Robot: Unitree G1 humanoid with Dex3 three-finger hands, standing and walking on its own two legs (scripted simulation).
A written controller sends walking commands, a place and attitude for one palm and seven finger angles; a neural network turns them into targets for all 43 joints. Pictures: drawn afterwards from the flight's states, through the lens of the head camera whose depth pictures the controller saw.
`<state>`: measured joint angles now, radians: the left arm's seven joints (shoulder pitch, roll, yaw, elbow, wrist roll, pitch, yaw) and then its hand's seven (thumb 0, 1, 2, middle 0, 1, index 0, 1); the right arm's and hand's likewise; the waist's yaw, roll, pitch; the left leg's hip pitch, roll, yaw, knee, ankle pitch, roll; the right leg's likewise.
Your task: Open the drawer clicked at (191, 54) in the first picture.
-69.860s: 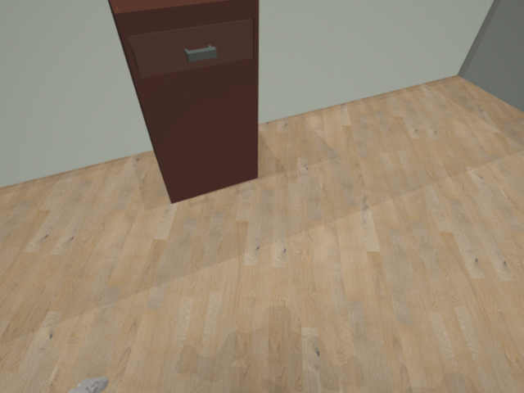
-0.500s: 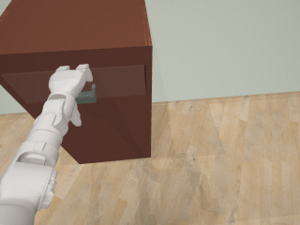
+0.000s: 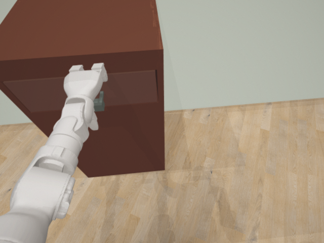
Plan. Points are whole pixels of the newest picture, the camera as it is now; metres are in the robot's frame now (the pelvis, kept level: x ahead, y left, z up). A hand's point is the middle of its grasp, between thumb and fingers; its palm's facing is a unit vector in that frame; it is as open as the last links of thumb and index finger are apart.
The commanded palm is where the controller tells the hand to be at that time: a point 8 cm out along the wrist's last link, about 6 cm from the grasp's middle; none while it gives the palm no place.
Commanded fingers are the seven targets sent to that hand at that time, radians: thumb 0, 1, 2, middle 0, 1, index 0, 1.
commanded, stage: re-aim the fingers above the handle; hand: left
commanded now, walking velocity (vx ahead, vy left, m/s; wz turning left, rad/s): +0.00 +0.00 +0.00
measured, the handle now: (87, 100) +0.53 +0.23 +0.00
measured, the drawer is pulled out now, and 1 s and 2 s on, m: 0.00 0.00 0.00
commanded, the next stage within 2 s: lower the fingers behind the handle in 0.60 s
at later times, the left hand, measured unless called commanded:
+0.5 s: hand (81, 99) +0.47 +0.21 +0.07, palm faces -0.03 +0.00 -1.00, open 13.8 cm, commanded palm +0.45 +0.20 +0.12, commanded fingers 0.00 -0.50 0.30 -0.30 -1.20 -0.30 -1.20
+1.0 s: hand (84, 111) +0.46 +0.21 +0.04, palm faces -0.12 -0.02 -0.99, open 13.8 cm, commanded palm +0.45 +0.20 +0.10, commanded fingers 0.00 -0.50 0.30 -0.30 -1.20 -0.30 -1.20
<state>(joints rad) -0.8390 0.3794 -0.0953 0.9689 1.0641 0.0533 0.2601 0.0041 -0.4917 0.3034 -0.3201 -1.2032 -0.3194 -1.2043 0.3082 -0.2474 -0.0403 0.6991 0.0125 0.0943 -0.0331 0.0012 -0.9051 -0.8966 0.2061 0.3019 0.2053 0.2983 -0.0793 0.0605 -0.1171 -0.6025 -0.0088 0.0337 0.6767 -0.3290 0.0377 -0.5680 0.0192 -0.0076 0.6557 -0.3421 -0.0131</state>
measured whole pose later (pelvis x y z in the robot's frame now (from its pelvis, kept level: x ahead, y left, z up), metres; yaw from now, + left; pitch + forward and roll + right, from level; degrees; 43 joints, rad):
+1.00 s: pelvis +0.01 -0.01 +0.00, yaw +0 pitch +15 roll -1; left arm -0.76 0.41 -0.10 0.97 1.03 0.09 0.21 0.00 -0.49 0.30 -0.32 -1.20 -0.32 -1.20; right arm 0.32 -0.25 -0.05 0.70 0.02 0.11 -0.03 0.00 -0.91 -0.90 0.21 0.30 0.21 0.30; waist -0.07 0.06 -0.12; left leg -0.61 0.00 0.02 0.67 -0.33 0.03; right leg -0.57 0.03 -0.02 0.65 -0.35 -0.02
